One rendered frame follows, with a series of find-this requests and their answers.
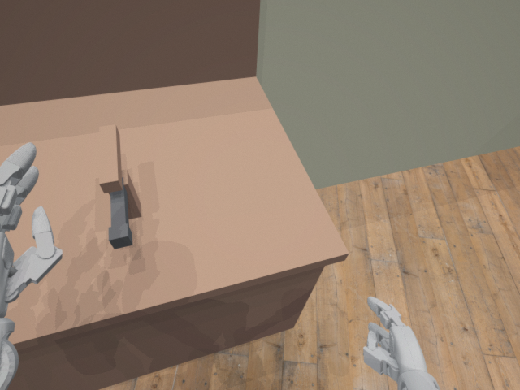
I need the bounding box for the robot right hand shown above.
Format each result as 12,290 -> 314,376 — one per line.
363,297 -> 428,383

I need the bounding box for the robot left hand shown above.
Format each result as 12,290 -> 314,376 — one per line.
0,142 -> 63,318

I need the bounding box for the left robot forearm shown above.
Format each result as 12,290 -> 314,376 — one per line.
0,318 -> 19,390

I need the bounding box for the counter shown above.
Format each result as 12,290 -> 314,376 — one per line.
0,0 -> 349,390

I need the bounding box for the tap lever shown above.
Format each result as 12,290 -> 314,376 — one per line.
109,177 -> 132,249

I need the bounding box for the right robot forearm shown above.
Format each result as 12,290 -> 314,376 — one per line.
397,370 -> 440,390

